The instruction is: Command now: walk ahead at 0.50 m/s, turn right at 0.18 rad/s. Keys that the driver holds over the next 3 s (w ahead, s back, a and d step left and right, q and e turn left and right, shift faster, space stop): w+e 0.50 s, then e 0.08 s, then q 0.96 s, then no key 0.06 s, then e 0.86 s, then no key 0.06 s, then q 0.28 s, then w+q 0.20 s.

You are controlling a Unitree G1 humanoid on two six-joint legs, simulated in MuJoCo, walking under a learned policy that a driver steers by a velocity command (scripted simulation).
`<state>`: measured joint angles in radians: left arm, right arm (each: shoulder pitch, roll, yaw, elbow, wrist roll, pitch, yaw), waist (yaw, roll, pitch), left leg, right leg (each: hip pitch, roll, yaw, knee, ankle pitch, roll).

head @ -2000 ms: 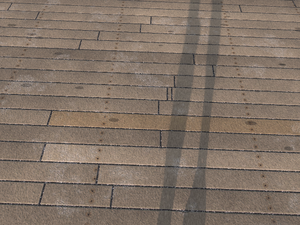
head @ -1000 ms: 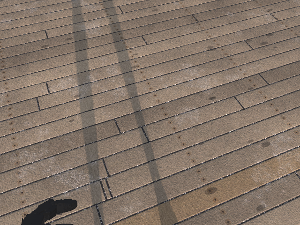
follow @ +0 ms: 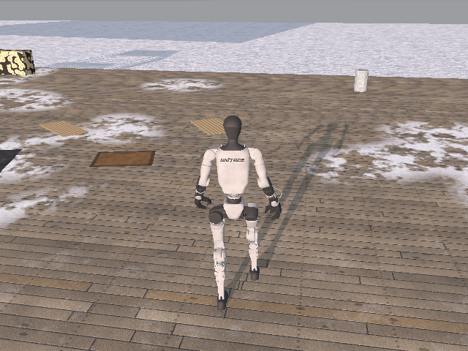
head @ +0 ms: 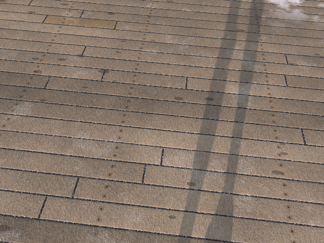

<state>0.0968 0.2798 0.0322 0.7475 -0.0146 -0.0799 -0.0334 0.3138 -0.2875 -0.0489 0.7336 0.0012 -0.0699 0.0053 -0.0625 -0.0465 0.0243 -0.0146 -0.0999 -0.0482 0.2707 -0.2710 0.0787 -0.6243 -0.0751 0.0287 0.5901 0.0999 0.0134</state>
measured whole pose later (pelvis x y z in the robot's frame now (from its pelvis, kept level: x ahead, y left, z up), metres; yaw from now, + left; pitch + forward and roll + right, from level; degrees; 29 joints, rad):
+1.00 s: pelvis +0.45 -0.08 -0.01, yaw -14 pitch +1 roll +0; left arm 0.13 0.28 0.04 0.68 0.01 0.01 0.03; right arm 0.21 -0.30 -0.06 0.74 0.02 0.02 -0.01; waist -0.04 0.01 0.05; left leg -0.33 -0.09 -0.15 0.51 -0.18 0.01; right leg -0.31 0.02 0.08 0.51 -0.19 0.02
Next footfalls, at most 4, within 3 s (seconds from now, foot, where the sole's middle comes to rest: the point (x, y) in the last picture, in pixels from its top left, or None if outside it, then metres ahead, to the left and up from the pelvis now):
0.12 right None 0.25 -0.14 -0.78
0.60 left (156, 223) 0.57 0.00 -0.78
0.98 right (210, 237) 0.50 -0.22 -0.78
1.38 left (145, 235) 0.52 0.04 -0.78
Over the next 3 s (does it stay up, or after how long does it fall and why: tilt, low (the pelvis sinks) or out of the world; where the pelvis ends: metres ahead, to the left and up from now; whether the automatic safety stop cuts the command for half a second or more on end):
stays up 0.51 -0.11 -0.01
